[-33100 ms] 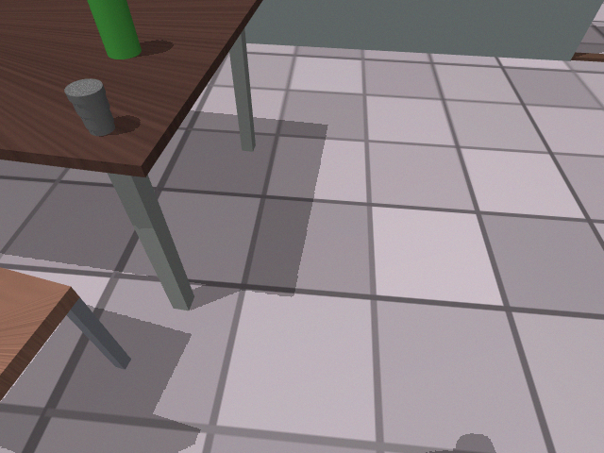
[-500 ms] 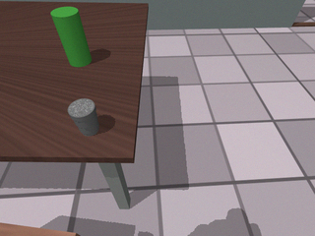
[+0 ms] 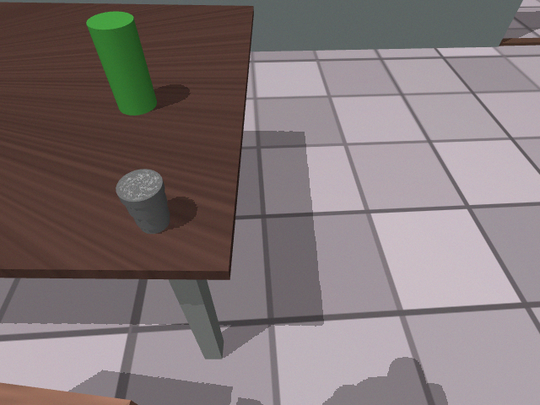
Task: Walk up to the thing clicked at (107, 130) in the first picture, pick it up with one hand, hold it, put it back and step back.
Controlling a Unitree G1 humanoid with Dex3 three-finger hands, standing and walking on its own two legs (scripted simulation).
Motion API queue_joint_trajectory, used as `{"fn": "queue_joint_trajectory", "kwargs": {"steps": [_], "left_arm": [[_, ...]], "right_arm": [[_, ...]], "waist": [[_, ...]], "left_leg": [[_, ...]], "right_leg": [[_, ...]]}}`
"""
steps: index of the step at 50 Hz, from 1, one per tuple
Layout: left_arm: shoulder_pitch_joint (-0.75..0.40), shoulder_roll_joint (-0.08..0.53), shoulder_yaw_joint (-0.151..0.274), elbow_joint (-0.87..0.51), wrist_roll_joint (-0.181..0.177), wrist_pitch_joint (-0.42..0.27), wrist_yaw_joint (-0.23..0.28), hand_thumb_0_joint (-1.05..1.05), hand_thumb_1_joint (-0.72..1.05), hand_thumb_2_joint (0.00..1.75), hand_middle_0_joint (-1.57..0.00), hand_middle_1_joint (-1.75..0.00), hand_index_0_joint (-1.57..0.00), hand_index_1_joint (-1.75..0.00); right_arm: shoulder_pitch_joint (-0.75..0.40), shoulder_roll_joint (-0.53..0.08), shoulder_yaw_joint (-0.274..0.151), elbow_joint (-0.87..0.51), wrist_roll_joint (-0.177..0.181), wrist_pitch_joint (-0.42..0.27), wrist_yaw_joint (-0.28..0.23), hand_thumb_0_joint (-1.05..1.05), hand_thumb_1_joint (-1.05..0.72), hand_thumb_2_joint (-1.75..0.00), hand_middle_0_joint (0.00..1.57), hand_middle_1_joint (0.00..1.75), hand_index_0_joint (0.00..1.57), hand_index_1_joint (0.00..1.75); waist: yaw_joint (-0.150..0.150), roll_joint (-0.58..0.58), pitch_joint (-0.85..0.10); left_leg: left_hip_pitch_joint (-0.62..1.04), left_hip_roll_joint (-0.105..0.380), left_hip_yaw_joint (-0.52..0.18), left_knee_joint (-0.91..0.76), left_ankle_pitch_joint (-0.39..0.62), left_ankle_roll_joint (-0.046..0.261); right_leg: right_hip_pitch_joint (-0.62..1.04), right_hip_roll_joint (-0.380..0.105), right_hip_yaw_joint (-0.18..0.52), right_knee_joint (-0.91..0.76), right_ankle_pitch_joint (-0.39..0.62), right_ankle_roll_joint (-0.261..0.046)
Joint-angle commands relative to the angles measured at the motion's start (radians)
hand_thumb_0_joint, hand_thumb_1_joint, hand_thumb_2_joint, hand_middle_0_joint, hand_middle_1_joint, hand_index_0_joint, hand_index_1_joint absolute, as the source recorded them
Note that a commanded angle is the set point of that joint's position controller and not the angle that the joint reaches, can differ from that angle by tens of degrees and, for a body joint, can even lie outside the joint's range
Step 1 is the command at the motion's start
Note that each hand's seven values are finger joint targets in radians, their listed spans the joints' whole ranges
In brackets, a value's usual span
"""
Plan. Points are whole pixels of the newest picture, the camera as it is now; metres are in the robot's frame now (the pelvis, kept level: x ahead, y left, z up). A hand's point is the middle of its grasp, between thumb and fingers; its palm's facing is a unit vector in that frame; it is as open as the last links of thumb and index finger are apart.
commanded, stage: stand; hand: left
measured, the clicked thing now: (147, 204) +0.44 +0.22 +0.03
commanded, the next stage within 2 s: step back in 0.94 s
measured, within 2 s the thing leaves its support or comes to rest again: neither
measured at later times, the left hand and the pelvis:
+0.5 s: hand out of the picture +0.07 +0.25 -0.16, palm faces -0.03 -0.93 -0.35, open 7.4 cm; pelvis +0.00 +0.00 +0.00, yaw +0 degrees
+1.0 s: hand out of the picture +0.07 +0.26 -0.16, palm faces -0.01 -0.93 -0.36, open 7.4 cm; pelvis -0.01 +0.00 +0.00, yaw +0 degrees
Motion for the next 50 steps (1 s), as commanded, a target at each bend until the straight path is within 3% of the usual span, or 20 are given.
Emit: {"fn": "queue_joint_trajectory", "kwargs": {"steps": [1,21,29,40,44,46,47,49,50], "left_arm": [[-0.023,0.211,0.043,-0.057,0.002,-0.019,0.009,0.0,0.9,0.9,-0.2,-0.3,-0.2,-0.3],[-0.033,0.215,0.044,-0.067,0.004,-0.021,0.011,0.0,0.9,0.9,-0.2,-0.3,-0.2,-0.3],[-0.027,0.216,0.044,-0.063,0.003,-0.021,0.009,0.0,0.9,0.9,-0.2,-0.3,-0.2,-0.3],[-0.026,0.215,0.045,-0.066,0.002,-0.023,0.008,0.0,0.9,0.9,-0.2,-0.3,-0.2,-0.3],[-0.02,0.21,0.043,-0.064,0.003,-0.02,0.008,0.0,0.9,0.9,-0.2,-0.3,-0.2,-0.3],[-0.023,0.214,0.044,-0.065,0.003,-0.022,0.009,0.0,0.9,0.9,-0.2,-0.3,-0.2,-0.3],[-0.039,0.269,0.088,-0.092,-0.013,-0.007,0.012,0.0,0.9,0.9,-0.2,-0.3,-0.2,-0.3],[-0.018,0.254,0.092,-0.113,-0.015,0.002,0.017,0.0,0.9,0.9,-0.2,-0.3,-0.2,-0.3],[-0.021,0.247,0.093,-0.125,-0.015,0.006,0.017,0.0,0.9,0.9,-0.2,-0.3,-0.2,-0.3]], "right_arm": [[-0.037,-0.212,-0.041,-0.055,-0.001,-0.019,-0.013,0.0,-0.9,-0.9,0.2,0.3,0.2,0.3],[-0.032,-0.206,-0.042,-0.055,-0.003,-0.021,-0.013,0.0,-0.9,-0.9,0.2,0.3,0.2,0.3],[-0.026,-0.207,-0.043,-0.054,-0.005,-0.018,-0.011,0.0,-0.9,-0.9,0.2,0.3,0.2,0.3],[-0.033,-0.214,-0.047,-0.058,-0.002,-0.02,-0.012,0.0,-0.9,-0.9,0.2,0.3,0.2,0.3],[-0.03,-0.214,-0.046,-0.056,-0.001,-0.02,-0.013,0.0,-0.9,-0.9,0.2,0.3,0.2,0.3],[-0.027,-0.21,-0.044,-0.054,-0.001,-0.021,-0.012,0.0,-0.9,-0.9,0.2,0.3,0.2,0.3],[-0.058,-0.261,-0.065,-0.066,0.007,-0.003,-0.012,0.0,-0.9,-0.9,0.2,0.3,0.2,0.3],[-0.034,-0.249,-0.072,-0.088,0.018,0.006,-0.013,0.0,-0.9,-0.9,0.2,0.3,0.2,0.3],[-0.028,-0.254,-0.079,-0.096,0.019,0.011,-0.013,0.0,-0.9,-0.9,0.2,0.3,0.2,0.3]], "waist": [[-0.004,0.004,-0.063],[-0.007,-0.003,-0.061],[-0.008,0.003,-0.053],[-0.004,0.009,-0.082],[-0.001,0.016,-0.071],[-0.005,0.008,-0.064],[0.007,-0.004,0.044],[0.001,0.011,-0.037],[-0.005,0.011,-0.069]], "left_leg": [[0.034,0.1,-0.084,-0.047,0.152,0.038],[0.032,0.099,-0.079,-0.049,0.16,0.036],[0.014,0.095,-0.076,-0.051,0.105,0.037],[0.044,0.099,-0.071,-0.036,0.175,0.038],[0.034,0.101,-0.071,-0.041,0.157,0.04],[0.031,0.099,-0.075,-0.045,0.168,0.037],[-0.034,0.093,-0.093,0.038,0.297,0.067],[-0.003,0.104,-0.082,0.096,0.384,0.087],[-0.005,0.103,-0.079,0.117,0.382,0.098]], "right_leg": [[-0.022,-0.102,0.061,-0.035,0.195,-0.045],[-0.034,-0.102,0.064,-0.037,0.204,-0.043],[-0.029,-0.104,0.073,-0.046,0.164,-0.045],[-0.02,-0.105,0.069,-0.028,0.234,-0.049],[-0.018,-0.104,0.072,-0.035,0.221,-0.048],[-0.02,-0.103,0.069,-0.035,0.218,-0.045],[-0.109,-0.074,0.073,0.054,0.354,-0.05],[-0.086,-0.073,0.049,0.101,0.397,-0.073],[-0.084,-0.063,0.05,0.129,0.38,-0.082]]}}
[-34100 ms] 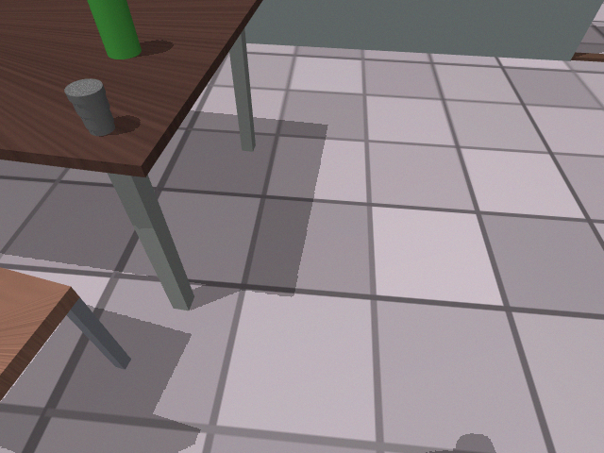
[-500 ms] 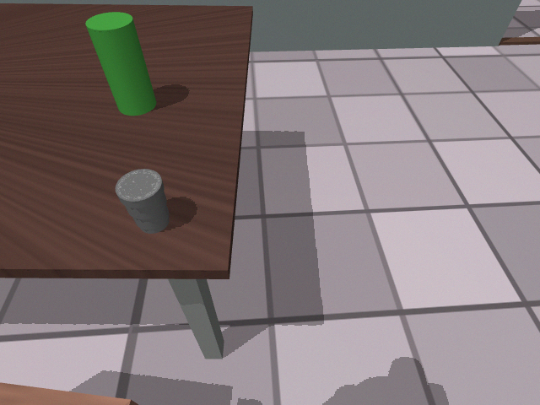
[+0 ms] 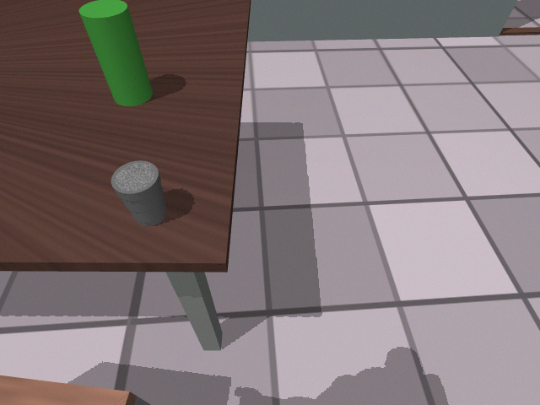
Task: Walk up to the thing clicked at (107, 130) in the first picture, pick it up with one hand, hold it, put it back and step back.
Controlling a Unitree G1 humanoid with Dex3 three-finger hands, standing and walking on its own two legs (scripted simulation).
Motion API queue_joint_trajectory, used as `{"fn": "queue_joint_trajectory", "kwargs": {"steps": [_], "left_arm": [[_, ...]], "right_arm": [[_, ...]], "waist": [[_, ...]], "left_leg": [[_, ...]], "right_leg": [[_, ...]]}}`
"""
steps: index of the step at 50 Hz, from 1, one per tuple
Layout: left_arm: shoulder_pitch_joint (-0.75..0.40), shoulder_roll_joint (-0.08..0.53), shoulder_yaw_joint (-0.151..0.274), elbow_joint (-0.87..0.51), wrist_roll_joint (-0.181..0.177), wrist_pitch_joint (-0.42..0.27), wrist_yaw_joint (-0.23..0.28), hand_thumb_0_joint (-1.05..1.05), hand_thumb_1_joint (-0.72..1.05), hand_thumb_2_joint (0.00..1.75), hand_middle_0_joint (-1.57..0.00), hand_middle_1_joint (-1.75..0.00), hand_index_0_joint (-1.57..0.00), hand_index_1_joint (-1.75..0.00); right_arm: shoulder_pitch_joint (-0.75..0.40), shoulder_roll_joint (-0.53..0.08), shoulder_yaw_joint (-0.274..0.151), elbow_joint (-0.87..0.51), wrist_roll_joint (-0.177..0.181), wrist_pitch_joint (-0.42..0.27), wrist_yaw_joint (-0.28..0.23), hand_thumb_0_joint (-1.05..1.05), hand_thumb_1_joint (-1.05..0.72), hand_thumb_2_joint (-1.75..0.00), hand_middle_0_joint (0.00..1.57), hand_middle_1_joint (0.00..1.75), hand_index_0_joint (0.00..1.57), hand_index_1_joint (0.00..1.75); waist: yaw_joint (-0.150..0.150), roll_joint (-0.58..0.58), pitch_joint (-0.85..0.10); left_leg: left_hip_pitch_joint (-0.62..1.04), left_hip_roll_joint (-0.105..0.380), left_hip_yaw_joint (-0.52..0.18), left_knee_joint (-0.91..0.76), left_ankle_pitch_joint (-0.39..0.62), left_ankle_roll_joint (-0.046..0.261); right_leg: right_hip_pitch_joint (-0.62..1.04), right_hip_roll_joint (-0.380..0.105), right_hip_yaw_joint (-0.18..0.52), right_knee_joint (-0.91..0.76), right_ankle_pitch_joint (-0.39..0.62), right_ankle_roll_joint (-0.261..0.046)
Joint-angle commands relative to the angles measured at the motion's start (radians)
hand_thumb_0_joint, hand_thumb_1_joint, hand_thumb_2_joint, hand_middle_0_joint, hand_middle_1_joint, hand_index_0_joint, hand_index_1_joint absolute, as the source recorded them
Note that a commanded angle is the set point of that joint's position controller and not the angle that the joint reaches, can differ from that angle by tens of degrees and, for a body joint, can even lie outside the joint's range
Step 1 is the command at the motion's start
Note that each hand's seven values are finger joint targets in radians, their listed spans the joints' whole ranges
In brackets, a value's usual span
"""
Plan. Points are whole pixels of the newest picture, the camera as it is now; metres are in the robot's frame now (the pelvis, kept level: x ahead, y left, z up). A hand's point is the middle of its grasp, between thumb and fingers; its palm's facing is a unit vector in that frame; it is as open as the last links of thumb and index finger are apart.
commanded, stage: step back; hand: left
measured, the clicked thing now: (143, 196) +0.44 +0.23 +0.03
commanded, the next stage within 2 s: none
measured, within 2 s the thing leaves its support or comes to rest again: neither
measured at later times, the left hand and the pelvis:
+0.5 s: hand out of the picture +0.05 +0.30 -0.18, palm faces -0.04 -0.94 -0.35, open 7.4 cm; pelvis -0.10 +0.04 -0.02, yaw +0 degrees
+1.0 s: hand out of the picture -0.07 +0.27 -0.14, palm faces -0.03 -0.91 -0.40, open 7.4 cm; pelvis -0.20 +0.01 -0.01, yaw -2 degrees
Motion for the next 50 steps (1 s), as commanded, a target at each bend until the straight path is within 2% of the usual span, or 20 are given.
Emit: {"fn": "queue_joint_trajectory", "kwargs": {"steps": [1,7,9,10,14,16,17,18,19,20,23,30,35,37,38,39,40,41,44,50], "left_arm": [[-0.012,0.237,0.074,-0.108,-0.002,0.0,0.017,0.0,0.9,0.9,-0.2,-0.3,-0.2,-0.3],[-0.027,0.277,0.091,-0.173,0.011,0.018,0.012,0.0,0.9,0.9,-0.2,-0.3,-0.2,-0.3],[-0.075,0.321,0.103,-0.209,0.03,0.019,0.013,0.0,0.9,0.9,-0.2,-0.3,-0.2,-0.3],[-0.095,0.332,0.107,-0.229,0.045,0.017,0.012,0.0,0.9,0.9,-0.2,-0.3,-0.2,-0.3],[-0.152,0.281,0.094,-0.281,0.047,0.022,0.025,0.0,0.9,0.9,-0.2,-0.3,-0.2,-0.3],[-0.12,0.258,0.088,-0.293,0.026,0.041,0.018,0.0,0.9,0.9,-0.2,-0.3,-0.2,-0.3],[-0.082,0.201,0.078,-0.308,0.016,0.048,0.017,0.0,0.9,0.9,-0.2,-0.3,-0.2,-0.3],[-0.045,0.168,0.074,-0.306,0.019,0.051,0.025,0.0,0.9,0.9,-0.2,-0.3,-0.2,-0.3],[-0.074,0.205,0.088,-0.304,0.031,0.053,0.038,0.0,0.9,0.9,-0.2,-0.3,-0.2,-0.3],[-0.115,0.232,0.098,-0.292,0.038,0.056,0.042,0.0,0.9,0.9,-0.2,-0.3,-0.2,-0.3],[-0.003,0.222,0.097,-0.262,0.016,0.052,0.033,0.0,0.9,0.9,-0.2,-0.3,-0.2,-0.3],[-0.031,0.2,0.107,-0.325,0.026,0.043,0.019,0.0,0.9,0.9,-0.2,-0.3,-0.2,-0.3],[0.056,0.184,0.111,-0.298,0.03,0.034,0.006,0.0,0.9,0.9,-0.2,-0.3,-0.2,-0.3],[0.13,0.176,0.116,-0.266,0.036,0.027,0.005,0.0,0.9,0.9,-0.2,-0.3,-0.2,-0.3],[0.134,0.216,0.126,-0.267,0.045,0.021,0.005,0.0,0.9,0.9,-0.2,-0.3,-0.2,-0.3],[0.123,0.281,0.144,-0.282,0.05,0.019,0.005,0.0,0.9,0.9,-0.2,-0.3,-0.2,-0.3],[0.059,0.348,0.154,-0.306,0.034,0.024,0.002,0.0,0.9,0.9,-0.2,-0.3,-0.2,-0.3],[0.029,0.329,0.148,-0.338,0.045,0.015,0.002,0.0,0.9,0.9,-0.2,-0.3,-0.2,-0.3],[-0.05,0.238,0.125,-0.363,0.031,0.016,0.014,0.0,0.9,0.9,-0.2,-0.3,-0.2,-0.3],[0.043,0.227,0.126,-0.389,0.041,0.021,0.025,0.0,0.9,0.9,-0.2,-0.3,-0.2,-0.3]], "right_arm": [[-0.015,-0.259,-0.073,-0.092,0.008,0.004,-0.017,0.0,-0.9,-0.9,0.2,0.3,0.2,0.3],[-0.024,-0.223,-0.082,-0.159,0.007,0.029,-0.014,0.0,-0.9,-0.9,0.2,0.3,0.2,0.3],[0.004,-0.204,-0.085,-0.173,0.001,0.043,-0.009,0.0,-0.9,-0.9,0.2,0.3,0.2,0.3],[0.04,-0.208,-0.088,-0.176,-0.005,0.048,-0.008,0.0,-0.9,-0.9,0.2,0.3,0.2,0.3],[0.142,-0.234,-0.098,-0.182,0.002,0.025,-0.012,0.0,-0.9,-0.9,0.2,0.3,0.2,0.3],[0.175,-0.215,-0.093,-0.173,-0.022,0.008,-0.018,0.0,-0.9,-0.9,0.2,0.3,0.2,0.3],[0.139,-0.287,-0.112,-0.192,-0.05,0.001,-0.022,0.0,-0.9,-0.9,0.2,0.3,0.2,0.3],[0.091,-0.348,-0.124,-0.218,-0.058,-0.003,-0.022,0.0,-0.9,-0.9,0.2,0.3,0.2,0.3],[0.097,-0.415,-0.133,-0.234,-0.037,-0.004,-0.021,0.0,-0.9,-0.9,0.2,0.3,0.2,0.3],[0.082,-0.384,-0.132,-0.237,-0.038,-0.008,-0.027,0.0,-0.9,-0.9,0.2,0.3,0.2,0.3],[-0.026,-0.289,-0.102,-0.266,-0.037,-0.015,-0.046,0.0,-0.9,-0.9,0.2,0.3,0.2,0.3],[0.109,-0.281,-0.107,-0.274,-0.024,-0.006,-0.057,0.0,-0.9,-0.9,0.2,0.3,0.2,0.3],[0.063,-0.299,-0.104,-0.308,-0.024,0.004,-0.048,0.0,-0.9,-0.9,0.2,0.3,0.2,0.3],[0.027,-0.3,-0.098,-0.317,-0.014,0.011,-0.041,0.0,-0.9,-0.9,0.2,0.3,0.2,0.3],[0.031,-0.276,-0.09,-0.319,-0.008,0.011,-0.038,0.0,-0.9,-0.9,0.2,0.3,0.2,0.3],[0.021,-0.238,-0.079,-0.334,0.001,0.011,-0.036,0.0,-0.9,-0.9,0.2,0.3,0.2,0.3],[-0.014,-0.214,-0.079,-0.333,0.005,0.014,-0.05,0.0,-0.9,-0.9,0.2,0.3,0.2,0.3],[-0.004,-0.242,-0.088,-0.32,-0.004,0.023,-0.053,0.0,-0.9,-0.9,0.2,0.3,0.2,0.3],[0.097,-0.232,-0.069,-0.279,0.013,0.012,-0.054,0.0,-0.9,-0.9,0.2,0.3,0.2,0.3],[0.081,-0.223,-0.065,-0.309,-0.008,0.001,-0.057,0.0,-0.9,-0.9,0.2,0.3,0.2,0.3]], "waist": [[-0.008,0.029,-0.121],[0.003,-0.063,-0.126],[0.001,-0.221,-0.09],[-0.005,-0.226,-0.09],[-0.046,-0.192,-0.146],[-0.054,-0.094,-0.131],[-0.019,0.123,-0.116],[0.021,0.2,-0.085],[-0.043,0.248,-0.114],[-0.05,0.17,-0.092],[0.035,0.154,-0.075],[-0.049,0.136,-0.118],[-0.023,0.181,-0.15],[0.021,0.155,-0.162],[0.021,0.094,-0.166],[0.021,-0.061,-0.143],[0.047,-0.267,-0.09],[0.04,-0.215,-0.039],[-0.025,-0.122,-0.06],[0.05,-0.167,-0.107]], "left_leg": [[0.027,0.098,-0.086,0.09,0.373,0.112],[-0.062,-0.003,-0.055,0.31,0.095,0.101],[-0.116,-0.112,-0.034,0.556,-0.307,0.072],[-0.143,-0.098,-0.097,0.664,-0.4,0.076],[-0.139,-0.048,-0.115,0.425,-0.267,0.076],[-0.101,-0.047,-0.067,0.068,0.0,0.063],[-0.048,0.101,-0.308,-0.004,0.239,0.09],[0.018,0.228,-0.449,0.001,0.505,0.132],[-0.073,0.342,-0.56,-0.018,0.534,0.234],[-0.102,0.331,-0.546,-0.031,0.479,0.25],[0.004,0.188,-0.289,0.075,0.523,0.211],[0.171,0.218,-0.286,0.129,0.59,0.262],[0.031,0.2,-0.257,0.153,0.405,0.23],[-0.049,0.178,-0.235,0.198,0.35,0.189],[-0.154,0.136,-0.225,0.22,0.242,0.138],[-0.3,0.008,-0.188,0.343,0.056,0.075],[-0.312,-0.138,-0.074,0.573,-0.355,0.036],[-0.307,-0.126,-0.174,0.77,-0.449,0.031],[-0.359,-0.158,-0.201,0.789,-0.317,0.023],[-0.38,-0.11,-0.133,0.591,-0.343,0.001]], "right_leg": [[-0.04,-0.068,0.039,0.107,0.378,-0.087],[-0.145,-0.168,0.171,0.073,0.32,-0.189],[-0.214,-0.306,0.318,-0.04,0.31,-0.287],[-0.234,-0.334,0.334,-0.034,0.286,-0.319],[-0.159,-0.238,0.206,0.15,0.353,-0.217],[-0.118,-0.153,0.152,0.277,0.269,-0.154],[-0.236,-0.02,0.095,0.436,0.075,-0.095],[-0.404,0.124,0.07,0.544,-0.368,-0.058],[-0.354,0.142,0.168,0.674,-0.467,-0.039],[-0.338,0.142,0.213,0.763,-0.432,-0.041],[-0.416,0.133,0.193,0.855,-0.278,-0.033],[-0.376,0.098,0.113,0.604,-0.303,0.007],[-0.16,0.054,0.002,0.275,-0.225,-0.028],[-0.028,0.05,-0.03,0.066,-0.036,-0.051],[0.046,-0.004,0.054,0.063,0.063,-0.074],[0.065,-0.154,0.266,0.038,0.16,-0.144],[-0.087,-0.337,0.439,-0.042,0.283,-0.317],[-0.181,-0.381,0.491,-0.058,0.319,-0.349],[-0.058,-0.196,0.188,0.075,0.508,-0.229],[0.11,-0.238,0.194,0.123,0.552,-0.267]]}}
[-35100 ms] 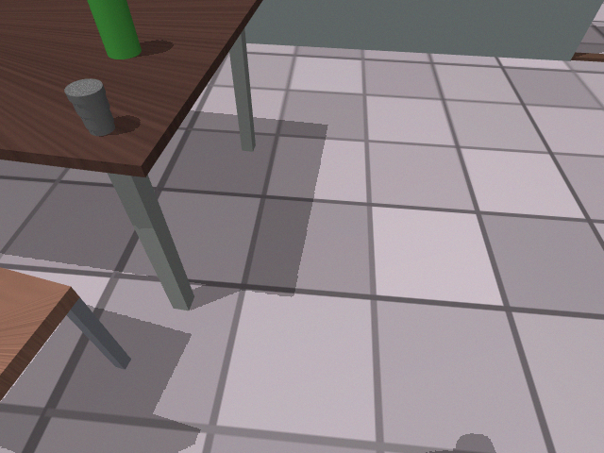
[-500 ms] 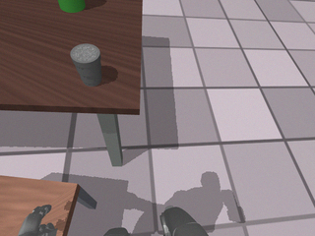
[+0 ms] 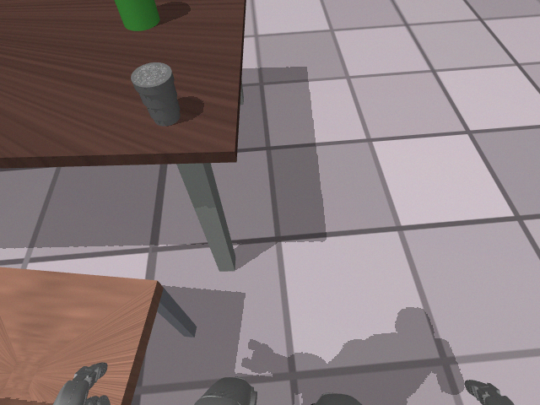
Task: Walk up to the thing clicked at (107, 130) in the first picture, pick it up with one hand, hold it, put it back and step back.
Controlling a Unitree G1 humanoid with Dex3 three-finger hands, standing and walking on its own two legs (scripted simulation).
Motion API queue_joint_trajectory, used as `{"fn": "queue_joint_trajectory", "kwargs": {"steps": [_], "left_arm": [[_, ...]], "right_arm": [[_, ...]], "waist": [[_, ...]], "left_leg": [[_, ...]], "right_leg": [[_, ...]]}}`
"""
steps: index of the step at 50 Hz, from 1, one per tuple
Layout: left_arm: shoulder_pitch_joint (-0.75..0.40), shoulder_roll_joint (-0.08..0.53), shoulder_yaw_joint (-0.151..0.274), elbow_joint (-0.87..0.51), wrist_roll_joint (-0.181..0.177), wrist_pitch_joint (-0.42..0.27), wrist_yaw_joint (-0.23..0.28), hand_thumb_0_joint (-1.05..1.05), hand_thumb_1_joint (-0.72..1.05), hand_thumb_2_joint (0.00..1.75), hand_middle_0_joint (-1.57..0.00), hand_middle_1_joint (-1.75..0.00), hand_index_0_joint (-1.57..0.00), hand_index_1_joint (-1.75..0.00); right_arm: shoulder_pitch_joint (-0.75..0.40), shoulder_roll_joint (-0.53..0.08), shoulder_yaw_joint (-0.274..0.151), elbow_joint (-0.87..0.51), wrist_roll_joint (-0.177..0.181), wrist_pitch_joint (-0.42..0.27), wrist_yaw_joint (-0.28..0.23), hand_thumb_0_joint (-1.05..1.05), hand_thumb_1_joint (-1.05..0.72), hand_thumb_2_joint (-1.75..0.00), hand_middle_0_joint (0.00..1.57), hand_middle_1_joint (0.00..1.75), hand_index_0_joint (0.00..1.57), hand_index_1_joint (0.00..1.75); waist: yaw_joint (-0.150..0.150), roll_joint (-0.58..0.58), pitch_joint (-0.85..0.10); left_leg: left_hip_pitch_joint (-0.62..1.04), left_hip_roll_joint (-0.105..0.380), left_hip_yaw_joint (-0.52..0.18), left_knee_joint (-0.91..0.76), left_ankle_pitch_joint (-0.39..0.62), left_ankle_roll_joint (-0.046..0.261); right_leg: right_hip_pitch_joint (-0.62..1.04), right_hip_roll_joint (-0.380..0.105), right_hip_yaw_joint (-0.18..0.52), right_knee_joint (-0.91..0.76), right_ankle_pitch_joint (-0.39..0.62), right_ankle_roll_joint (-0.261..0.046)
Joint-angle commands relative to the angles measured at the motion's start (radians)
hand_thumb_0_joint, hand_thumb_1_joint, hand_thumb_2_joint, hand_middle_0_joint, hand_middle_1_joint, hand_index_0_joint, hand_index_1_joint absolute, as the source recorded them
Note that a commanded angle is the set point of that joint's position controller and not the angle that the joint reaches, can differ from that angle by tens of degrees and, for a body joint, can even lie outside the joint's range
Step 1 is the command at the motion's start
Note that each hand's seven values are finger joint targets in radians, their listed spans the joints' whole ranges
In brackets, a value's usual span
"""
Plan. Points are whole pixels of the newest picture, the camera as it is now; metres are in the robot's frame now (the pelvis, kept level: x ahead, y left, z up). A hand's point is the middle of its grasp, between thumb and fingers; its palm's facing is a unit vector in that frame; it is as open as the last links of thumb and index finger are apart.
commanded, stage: step back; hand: left
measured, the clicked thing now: (159, 97) +0.64 +0.23 +0.04
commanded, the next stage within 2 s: none
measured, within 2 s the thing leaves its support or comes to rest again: neither
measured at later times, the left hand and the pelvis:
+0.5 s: hand out of the picture +0.01 +0.25 -0.15, palm faces -0.06 -0.93 -0.37, open 7.4 cm; pelvis -0.15 -0.01 -0.01, yaw -3 degrees
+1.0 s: hand out of the picture -0.19 +0.24 -0.15, palm faces +0.06 -0.92 -0.38, open 7.4 cm; pelvis -0.31 -0.04 -0.01, yaw +4 degrees
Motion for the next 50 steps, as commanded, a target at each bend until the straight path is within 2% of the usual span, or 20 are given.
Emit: {"fn": "queue_joint_trajectory", "kwargs": {"steps": [1,4,6,7,8,9,13,19,23,27,28,29,30,33,41,44,45,46,47,50], "left_arm": [[0.04,0.245,0.077,-0.102,0.006,-0.021,0.022,0.0,0.9,0.9,-0.2,-0.3,-0.2,-0.3],[-0.009,0.264,0.075,-0.12,-0.001,-0.011,0.016,0.0,0.9,0.9,-0.2,-0.3,-0.2,-0.3],[-0.034,0.258,0.064,-0.129,-0.007,-0.001,0.009,0.0,0.9,0.9,-0.2,-0.3,-0.2,-0.3],[-0.013,0.225,0.054,-0.13,-0.009,0.004,0.004,0.0,0.9,0.9,-0.2,-0.3,-0.2,-0.3],[-0.051,0.202,0.054,-0.147,-0.016,0.001,0.008,0.0,0.9,0.9,-0.2,-0.3,-0.2,-0.3],[-0.107,0.245,0.079,-0.134,0.001,0.005,0.021,0.0,0.9,0.9,-0.2,-0.3,-0.2,-0.3],[0.056,0.233,0.086,-0.049,-0.019,0.011,0.018,0.0,0.9,0.9,-0.2,-0.3,-0.2,-0.3],[0.032,0.214,0.077,-0.075,-0.005,0.002,0.01,0.0,0.9,0.9,-0.2,-0.3,-0.2,-0.3],[0.033,0.213,0.075,-0.058,-0.008,-0.002,-0.003,0.0,0.9,0.9,-0.2,-0.3,-0.2,-0.3],[0.171,0.224,0.084,0.014,0.006,-0.014,-0.009,0.0,0.9,0.9,-0.2,-0.3,-0.2,-0.3],[0.16,0.283,0.102,0.003,0.024,-0.02,-0.011,0.0,0.9,0.9,-0.2,-0.3,-0.2,-0.3],[0.078,0.398,0.126,-0.032,0.018,-0.011,-0.015,0.0,0.9,0.9,-0.2,-0.3,-0.2,-0.3],[0.011,0.423,0.127,-0.072,0.024,-0.014,-0.009,0.0,0.9,0.9,-0.2,-0.3,-0.2,-0.3],[-0.137,0.273,0.08,-0.096,0.012,-0.021,0.008,0.0,0.9,0.9,-0.2,-0.3,-0.2,-0.3],[0.007,0.267,0.078,-0.094,0.007,-0.008,0.026,0.0,0.9,0.9,-0.2,-0.3,-0.2,-0.3],[-0.032,0.261,0.063,-0.103,-0.006,0.008,0.016,0.0,0.9,0.9,-0.2,-0.3,-0.2,-0.3],[-0.012,0.23,0.05,-0.105,-0.009,0.008,0.011,0.0,0.9,0.9,-0.2,-0.3,-0.2,-0.3],[-0.027,0.206,0.04,-0.12,-0.02,0.005,0.011,0.0,0.9,0.9,-0.2,-0.3,-0.2,-0.3],[-0.1,0.241,0.066,-0.116,-0.013,0.009,0.022,0.0,0.9,0.9,-0.2,-0.3,-0.2,-0.3],[-0.013,0.228,0.064,-0.056,-0.026,0.017,0.017,0.0,0.9,0.9,-0.2,-0.3,-0.2,-0.3]], "right_arm": [[0.021,-0.158,-0.047,-0.078,-0.012,-0.026,-0.012,0.0,-0.9,-0.9,0.2,0.3,0.2,0.3],[0.091,-0.157,-0.058,-0.05,-0.021,-0.03,-0.002,0.0,-0.9,-0.9,0.2,0.3,0.2,0.3],[0.136,-0.161,-0.07,-0.033,-0.027,-0.036,0.003,0.0,-0.9,-0.9,0.2,0.3,0.2,0.3],[0.123,-0.212,-0.086,-0.041,-0.042,-0.041,0.004,0.0,-0.9,-0.9,0.2,0.3,0.2,0.3],[0.074,-0.328,-0.106,-0.062,-0.045,-0.038,0.012,0.0,-0.9,-0.9,0.2,0.3,0.2,0.3],[0.057,-0.363,-0.115,-0.073,-0.047,-0.039,0.013,0.0,-0.9,-0.9,0.2,0.3,0.2,0.3],[-0.072,-0.221,-0.076,-0.088,-0.038,-0.046,-0.004,0.0,-0.9,-0.9,0.2,0.3,0.2,0.3],[0.02,-0.208,-0.088,-0.09,-0.033,-0.038,-0.003,0.0,-0.9,-0.9,0.2,0.3,0.2,0.3],[0.003,-0.242,-0.091,-0.117,-0.048,-0.026,0.009,0.0,-0.9,-0.9,0.2,0.3,0.2,0.3],[-0.046,-0.244,-0.085,-0.13,-0.029,-0.008,0.011,0.0,-0.9,-0.9,0.2,0.3,0.2,0.3],[-0.042,-0.192,-0.069,-0.142,-0.024,-0.008,0.013,0.0,-0.9,-0.9,0.2,0.3,0.2,0.3],[-0.091,-0.153,-0.065,-0.162,-0.016,-0.012,0.0,0.0,-0.9,-0.9,0.2,0.3,0.2,0.3],[-0.085,-0.195,-0.084,-0.15,-0.023,-0.006,-0.012,0.0,-0.9,-0.9,0.2,0.3,0.2,0.3],[0.037,-0.175,-0.064,-0.08,-0.008,-0.016,-0.011,0.0,-0.9,-0.9,0.2,0.3,0.2,0.3],[0.062,-0.149,-0.052,-0.076,-0.032,-0.032,-0.007,0.0,-0.9,-0.9,0.2,0.3,0.2,0.3],[0.155,-0.159,-0.066,-0.027,-0.029,-0.036,-0.002,0.0,-0.9,-0.9,0.2,0.3,0.2,0.3],[0.144,-0.21,-0.081,-0.031,-0.037,-0.037,-0.004,0.0,-0.9,-0.9,0.2,0.3,0.2,0.3],[0.077,-0.32,-0.097,-0.056,-0.031,-0.032,0.004,0.0,-0.9,-0.9,0.2,0.3,0.2,0.3],[0.071,-0.363,-0.107,-0.067,-0.041,-0.033,0.004,0.0,-0.9,-0.9,0.2,0.3,0.2,0.3],[-0.014,-0.251,-0.073,-0.07,-0.043,-0.034,-0.011,0.0,-0.9,-0.9,0.2,0.3,0.2,0.3]], "waist": [[0.041,-0.208,-0.197],[-0.003,-0.206,-0.231],[-0.039,-0.148,-0.231],[-0.029,-0.015,-0.224],[-0.037,0.224,-0.195],[-0.083,0.195,-0.168],[0.035,0.092,-0.132],[-0.038,0.158,-0.186],[-0.044,0.206,-0.21],[0.025,0.166,-0.291],[0.026,0.002,-0.237],[0.059,-0.308,-0.173],[0.054,-0.295,-0.104],[-0.055,-0.16,-0.103],[0.03,-0.227,-0.185],[-0.02,-0.143,-0.231],[-0.009,-0.035,-0.238],[-0.002,0.168,-0.221],[-0.063,0.196,-0.201],[0.015,0.065,-0.187]], "left_leg": [[-0.079,0.036,0.037,-0.182,-0.022,-0.008],[0.071,0.057,0.093,-0.407,0.082,0.014],[0.21,0.067,0.103,-0.639,0.322,0.038],[0.271,0.206,-0.1,-0.684,0.39,0.087],[0.219,0.443,-0.39,-0.763,0.496,0.223],[0.077,0.522,-0.487,-0.781,0.551,0.323],[0.159,0.354,-0.147,-0.681,0.681,0.225],[0.385,0.348,-0.107,-0.596,0.809,0.26],[0.278,0.34,-0.099,-0.616,0.662,0.243],[0.106,0.293,-0.063,-0.53,0.478,0.137],[-0.097,0.184,-0.032,-0.415,0.293,0.068],[-0.158,0.002,0.067,-0.176,-0.034,0.01],[-0.121,0.041,-0.035,0.015,-0.09,-0.005],[-0.093,-0.022,-0.05,0.096,0.064,0.007],[-0.039,0.052,0.086,-0.314,0.017,0.004],[0.174,0.061,0.11,-0.652,0.334,0.036],[0.249,0.198,-0.083,-0.664,0.472,0.09],[0.225,0.406,-0.328,-0.701,0.581,0.229],[0.092,0.515,-0.465,-0.742,0.637,0.347],[0.125,0.382,-0.19,-0.641,0.758,0.275]], "right_leg": [[0.278,-0.256,0.229,-0.073,0.635,-0.211],[0.199,-0.242,0.211,-0.032,0.523,-0.175],[0.086,-0.203,0.179,0.022,0.346,-0.109],[-0.053,-0.122,0.137,0.112,0.138,-0.051],[-0.182,0.065,-0.002,0.288,-0.237,0.006],[-0.129,0.082,0.135,0.522,-0.395,0.016],[-0.206,0.112,0.198,0.717,-0.228,0.018],[-0.217,0.065,0.146,0.463,-0.258,0.078],[-0.057,0.032,0.04,0.21,-0.225,0.06],[0.205,0.005,0.004,-0.168,-0.002,-0.007],[0.241,-0.118,0.229,-0.202,-0.102,-0.05],[0.037,-0.348,0.47,-0.304,-0.1,-0.204],[-0.128,-0.44,0.551,-0.326,-0.06,-0.281],[-0.057,-0.225,0.176,-0.164,0.3,-0.151],[0.225,-0.267,0.188,-0.036,0.537,-0.171],[0.131,-0.221,0.144,0.072,0.376,-0.102],[-0.002,-0.155,0.112,0.151,0.206,-0.049],[-0.132,0.014,-0.037,0.287,-0.136,0.008],[-0.105,0.028,0.045,0.508,-0.385,0.022],[-0.141,0.055,0.15,0.68,-0.295,0.007]]}}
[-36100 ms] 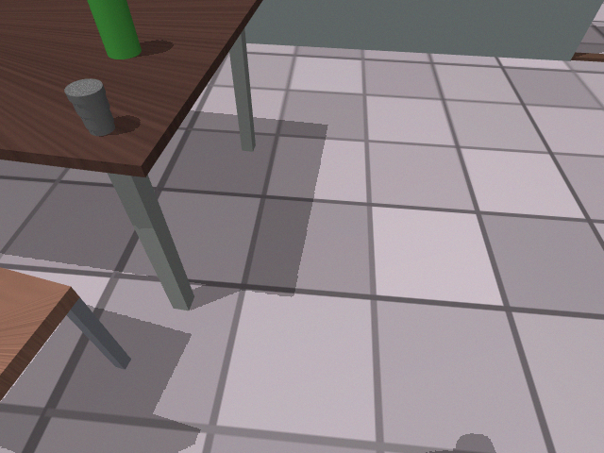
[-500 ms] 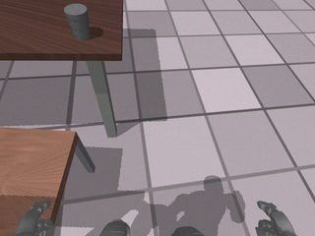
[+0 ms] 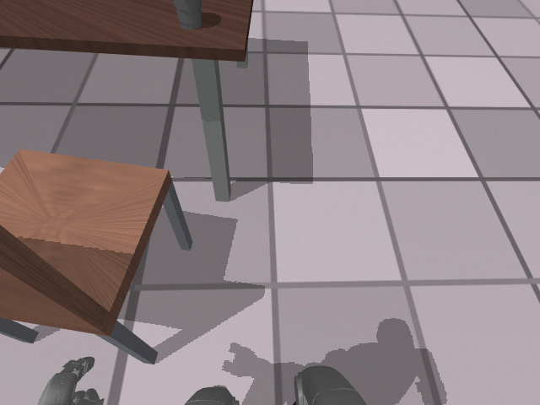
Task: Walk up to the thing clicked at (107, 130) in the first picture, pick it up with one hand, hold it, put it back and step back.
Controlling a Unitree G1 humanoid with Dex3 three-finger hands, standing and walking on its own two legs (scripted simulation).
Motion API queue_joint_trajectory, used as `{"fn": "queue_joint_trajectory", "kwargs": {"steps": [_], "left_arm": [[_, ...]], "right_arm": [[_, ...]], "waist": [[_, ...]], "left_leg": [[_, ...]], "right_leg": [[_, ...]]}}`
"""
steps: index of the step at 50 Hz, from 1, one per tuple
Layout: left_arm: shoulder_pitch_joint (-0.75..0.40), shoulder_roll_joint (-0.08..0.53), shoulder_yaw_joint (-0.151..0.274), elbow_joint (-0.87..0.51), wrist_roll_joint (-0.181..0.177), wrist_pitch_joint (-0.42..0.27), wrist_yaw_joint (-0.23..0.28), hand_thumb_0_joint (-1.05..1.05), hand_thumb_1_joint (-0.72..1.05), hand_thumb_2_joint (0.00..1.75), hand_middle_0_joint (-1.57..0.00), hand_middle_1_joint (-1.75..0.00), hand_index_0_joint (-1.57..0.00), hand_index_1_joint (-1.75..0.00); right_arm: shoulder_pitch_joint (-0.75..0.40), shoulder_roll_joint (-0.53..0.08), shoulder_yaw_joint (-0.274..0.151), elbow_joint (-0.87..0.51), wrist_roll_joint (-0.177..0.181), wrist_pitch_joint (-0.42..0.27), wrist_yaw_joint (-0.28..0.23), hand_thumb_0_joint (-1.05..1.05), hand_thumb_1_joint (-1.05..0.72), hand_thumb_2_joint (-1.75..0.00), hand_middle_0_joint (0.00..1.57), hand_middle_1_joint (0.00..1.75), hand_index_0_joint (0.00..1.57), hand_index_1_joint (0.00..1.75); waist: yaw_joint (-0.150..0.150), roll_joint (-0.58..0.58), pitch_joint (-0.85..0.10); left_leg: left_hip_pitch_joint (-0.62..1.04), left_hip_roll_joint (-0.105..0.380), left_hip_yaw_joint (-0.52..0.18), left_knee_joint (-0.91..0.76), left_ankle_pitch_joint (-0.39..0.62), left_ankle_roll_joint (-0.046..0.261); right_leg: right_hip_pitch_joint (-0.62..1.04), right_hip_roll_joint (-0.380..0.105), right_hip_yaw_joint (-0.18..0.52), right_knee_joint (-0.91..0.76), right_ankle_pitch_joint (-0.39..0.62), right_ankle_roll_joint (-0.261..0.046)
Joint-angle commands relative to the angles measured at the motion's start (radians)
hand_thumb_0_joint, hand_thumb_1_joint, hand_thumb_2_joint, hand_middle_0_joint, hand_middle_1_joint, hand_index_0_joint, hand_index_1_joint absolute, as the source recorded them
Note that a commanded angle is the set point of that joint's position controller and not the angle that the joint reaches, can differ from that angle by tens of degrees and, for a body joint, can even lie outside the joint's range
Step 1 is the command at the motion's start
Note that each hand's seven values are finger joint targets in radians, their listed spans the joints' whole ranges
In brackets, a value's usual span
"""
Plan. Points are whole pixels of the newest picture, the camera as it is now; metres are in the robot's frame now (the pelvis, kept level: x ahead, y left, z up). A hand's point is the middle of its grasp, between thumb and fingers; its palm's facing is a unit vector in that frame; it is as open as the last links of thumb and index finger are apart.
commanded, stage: step back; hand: left
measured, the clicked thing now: (187, 3) +0.96 +0.20 +0.05
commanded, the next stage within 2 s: stand in 1.38 s
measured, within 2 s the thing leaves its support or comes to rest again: neither
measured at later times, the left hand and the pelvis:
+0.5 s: hand out of the picture -0.09 +0.27 -0.14, palm faces +0.06 -0.89 -0.45, open 7.4 cm; pelvis -0.14 -0.02 +0.00, yaw +2 degrees
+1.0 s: hand out of the picture -0.06 +0.26 -0.14, palm faces +0.06 -0.93 -0.36, open 7.4 cm; pelvis -0.12 -0.01 +0.01, yaw +2 degrees
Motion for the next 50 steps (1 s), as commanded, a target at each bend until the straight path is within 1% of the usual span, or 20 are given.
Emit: {"fn": "queue_joint_trajectory", "kwargs": {"steps": [1,7,9,10,11,12,13,16,21,24,25,27,28,30,36,38,39,47,49,50], "left_arm": [[0.058,0.189,0.065,-0.054,-0.007,-0.027,0.006,0.0,0.9,0.9,-0.2,-0.3,-0.2,-0.3],[0.105,0.163,0.05,-0.012,0.008,-0.059,-0.003,0.0,0.9,0.9,-0.2,-0.3,-0.2,-0.3],[0.197,0.153,0.049,0.05,0.013,-0.081,0.001,0.0,0.9,0.9,-0.2,-0.3,-0.2,-0.3],[0.201,0.19,0.06,0.066,0.026,-0.091,0.005,0.0,0.9,0.9,-0.2,-0.3,-0.2,-0.3],[0.192,0.264,0.083,0.054,0.043,-0.099,0.006,0.0,0.9,0.9,-0.2,-0.3,-0.2,-0.3],[0.123,0.371,0.107,0.024,0.039,-0.096,0.005,0.0,0.9,0.9,-0.2,-0.3,-0.2,-0.3],[0.048,0.393,0.109,-0.004,0.037,-0.102,0.01,0.0,0.9,0.9,-0.2,-0.3,-0.2,-0.3],[-0.048,0.282,0.08,-0.009,0.039,-0.115,0.019,0.0,0.9,0.9,-0.2,-0.3,-0.2,-0.3],[0.093,0.291,0.092,0.035,0.046,-0.122,0.005,0.0,0.9,0.9,-0.2,-0.3,-0.2,-0.3],[0.05,0.285,0.073,0.031,0.033,-0.107,-0.009,0.0,0.9,0.9,-0.2,-0.3,-0.2,-0.3],[0.091,0.228,0.045,0.038,0.031,-0.1,-0.012,0.0,0.9,0.9,-0.2,-0.3,-0.2,-0.3],[0.031,0.196,0.037,0.036,0.009,-0.098,-0.009,0.0,0.9,0.9,-0.2,-0.3,-0.2,-0.3],[-0.006,0.256,0.053,0.04,0.019,-0.102,-0.01,0.0,0.9,0.9,-0.2,-0.3,-0.2,-0.3],[0.059,0.21,0.042,0.068,0.003,-0.11,-0.022,0.0,0.9,0.9,-0.2,-0.3,-0.2,-0.3],[0.16,0.186,0.054,0.148,0.018,-0.131,-0.017,0.0,0.9,0.9,-0.2,-0.3,-0.2,-0.3],[0.18,0.315,0.08,0.149,0.032,-0.144,-0.005,0.0,0.9,0.9,-0.2,-0.3,-0.2,-0.3],[0.103,0.337,0.086,0.119,0.033,-0.15,-0.008,0.0,0.9,0.9,-0.2,-0.3,-0.2,-0.3],[-0.007,0.238,0.039,0.093,0.013,-0.14,-0.012,0.0,0.9,0.9,-0.2,-0.3,-0.2,-0.3],[0.019,0.164,0.009,0.087,0.0,-0.131,-0.012,0.0,0.9,0.9,-0.2,-0.3,-0.2,-0.3],[0.033,0.148,0.004,0.101,-0.018,-0.121,-0.011,0.0,0.9,0.9,-0.2,-0.3,-0.2,-0.3]], "right_arm": [[-0.08,-0.288,-0.077,-0.106,-0.007,-0.027,-0.037,0.0,-0.9,-0.9,0.2,0.3,0.2,0.3],[-0.072,-0.28,-0.083,-0.109,-0.012,-0.001,-0.02,0.0,-0.9,-0.9,0.2,0.3,0.2,0.3],[-0.108,-0.29,-0.082,-0.106,-0.004,0.017,-0.011,0.0,-0.9,-0.9,0.2,0.3,0.2,0.3],[-0.106,-0.254,-0.069,-0.108,-0.001,0.022,-0.006,0.0,-0.9,-0.9,0.2,0.3,0.2,0.3],[-0.091,-0.193,-0.051,-0.122,0.005,0.017,-0.002,0.0,-0.9,-0.9,0.2,0.3,0.2,0.3],[-0.139,-0.191,-0.058,-0.137,0.004,0.017,-0.014,0.0,-0.9,-0.9,0.2,0.3,0.2,0.3],[-0.152,-0.245,-0.082,-0.133,0.003,0.024,-0.017,0.0,-0.9,-0.9,0.2,0.3,0.2,0.3],[-0.084,-0.246,-0.081,-0.082,0.012,0.013,-0.006,0.0,-0.9,-0.9,0.2,0.3,0.2,0.3],[-0.127,-0.222,-0.075,-0.077,-0.011,-0.017,0.021,0.0,-0.9,-0.9,0.2,0.3,0.2,0.3],[-0.021,-0.202,-0.08,-0.014,-0.008,-0.042,0.021,0.0,-0.9,-0.9,0.2,0.3,0.2,0.3],[0.014,-0.218,-0.091,0.016,-0.01,-0.052,0.013,0.0,-0.9,-0.9,0.2,0.3,0.2,0.3],[0.011,-0.367,-0.11,0.002,-0.021,-0.06,0.008,0.0,-0.9,-0.9,0.2,0.3,0.2,0.3],[-0.022,-0.365,-0.114,-0.002,-0.015,-0.064,0.01,0.0,-0.9,-0.9,0.2,0.3,0.2,0.3],[-0.073,-0.276,-0.08,-0.005,-0.017,-0.077,0.006,0.0,-0.9,-0.9,0.2,0.3,0.2,0.3],[-0.086,-0.21,-0.065,0.0,-0.002,-0.043,0.014,0.0,-0.9,-0.9,0.2,0.3,0.2,0.3],[-0.099,-0.147,-0.051,-0.013,0.002,-0.039,0.005,0.0,-0.9,-0.9,0.2,0.3,0.2,0.3],[-0.077,-0.206,-0.069,0.008,-0.006,-0.04,-0.002,0.0,-0.9,-0.9,0.2,0.3,0.2,0.3],[0.012,-0.158,-0.064,0.079,-0.002,-0.065,0.01,0.0,-0.9,-0.9,0.2,0.3,0.2,0.3],[0.004,-0.206,-0.075,0.084,-0.014,-0.075,-0.005,0.0,-0.9,-0.9,0.2,0.3,0.2,0.3],[-0.071,-0.256,-0.07,0.061,-0.006,-0.079,-0.006,0.0,-0.9,-0.9,0.2,0.3,0.2,0.3]], "waist": [[0.036,0.141,-0.205],[-0.002,0.252,-0.24],[0.04,0.23,-0.289],[0.037,0.145,-0.265],[0.031,-0.044,-0.222],[0.067,-0.175,-0.186],[0.053,-0.157,-0.099],[-0.022,-0.039,-0.083],[0.077,-0.137,-0.116],[0.014,-0.136,-0.154],[0.0,-0.029,-0.179],[-0.039,0.225,-0.161],[-0.033,0.136,-0.098],[0.017,0.12,-0.102],[0.058,0.129,-0.142],[0.082,-0.144,-0.127],[0.06,-0.099,-0.065],[-0.017,-0.094,-0.171],[-0.014,0.056,-0.218],[0.019,0.166,-0.208]], "left_leg": [[-0.009,0.315,-0.252,-0.232,0.538,0.226],[0.125,0.274,-0.223,-0.202,0.298,0.184],[0.089,0.233,-0.164,-0.12,0.218,0.143],[-0.035,0.177,-0.13,-0.043,0.099,0.096],[-0.262,0.049,-0.1,0.09,-0.1,0.031],[-0.239,-0.025,-0.131,0.251,-0.275,-0.022],[-0.194,0.015,-0.21,0.425,-0.261,-0.04],[-0.202,-0.024,-0.163,0.505,-0.127,-0.046],[-0.209,0.03,-0.053,0.129,-0.19,-0.052],[0.105,0.011,0.027,-0.243,-0.094,-0.023],[0.233,-0.002,-0.004,-0.298,-0.06,-0.016],[0.117,0.359,-0.6,-0.476,-0.519,0.183],[0.004,0.372,-0.591,-0.486,-0.523,0.214],[0.086,0.272,-0.388,-0.401,-0.268,0.16],[-0.145,0.159,-0.158,-0.218,-0.175,0.057],[-0.289,-0.018,-0.058,0.118,-0.244,-0.009],[-0.231,0.031,-0.099,0.22,-0.26,-0.026],[0.104,0.026,0.04,-0.198,0.037,-0.023],[0.212,0.157,-0.143,-0.29,0.256,0.014],[0.122,0.287,-0.321,-0.34,0.165,0.093]], "right_leg": [[0.035,0.04,0.109,0.285,-0.031,-0.002],[0.126,-0.017,-0.002,-0.276,0.019,0.017],[0.277,0.011,-0.075,-0.574,0.195,-0.002],[0.343,-0.007,-0.003,-0.598,0.213,-0.014],[0.39,-0.165,0.282,-0.65,0.083,-0.066],[0.131,-0.423,0.511,-0.719,0.013,-0.228],[-0.041,-0.491,0.59,-0.764,-0.048,-0.289],[0.042,-0.31,0.246,-0.614,0.224,-0.203],[0.251,-0.274,0.23,-0.614,-0.108,-0.172],[0.132,-0.261,0.165,-0.533,-0.023,-0.134],[0.067,-0.195,0.089,-0.397,0.047,-0.101],[-0.109,-0.057,-0.031,-0.134,-0.075,0.0],[-0.04,-0.076,0.035,-0.064,-0.066,-0.008],[-0.033,-0.097,0.039,-0.127,0.033,-0.01],[0.414,-0.012,-0.049,-0.554,0.197,-0.016],[0.373,-0.319,0.452,-0.759,-0.153,-0.147],[0.226,-0.422,0.524,-0.776,-0.199,-0.227],[0.181,-0.222,0.084,-0.522,0.44,-0.116],[0.119,-0.137,0.005,-0.364,0.528,-0.04],[0.118,-0.045,-0.037,-0.325,0.239,0.002]]}}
